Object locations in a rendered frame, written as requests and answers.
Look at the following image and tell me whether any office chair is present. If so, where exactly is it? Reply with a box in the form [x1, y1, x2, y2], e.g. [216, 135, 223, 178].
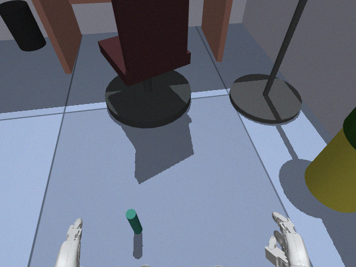
[98, 0, 191, 128]

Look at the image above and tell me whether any desk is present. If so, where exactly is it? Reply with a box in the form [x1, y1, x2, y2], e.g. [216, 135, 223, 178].
[31, 0, 233, 74]

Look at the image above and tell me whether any right robot hand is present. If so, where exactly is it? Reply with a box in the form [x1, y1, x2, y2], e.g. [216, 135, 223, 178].
[265, 211, 310, 267]

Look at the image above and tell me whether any coat stand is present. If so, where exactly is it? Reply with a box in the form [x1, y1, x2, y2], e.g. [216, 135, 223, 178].
[229, 0, 307, 124]

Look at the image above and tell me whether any left robot hand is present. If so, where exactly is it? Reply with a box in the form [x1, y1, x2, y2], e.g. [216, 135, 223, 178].
[55, 218, 82, 267]

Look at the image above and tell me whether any potted plant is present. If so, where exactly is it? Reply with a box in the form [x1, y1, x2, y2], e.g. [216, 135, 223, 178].
[305, 107, 356, 213]

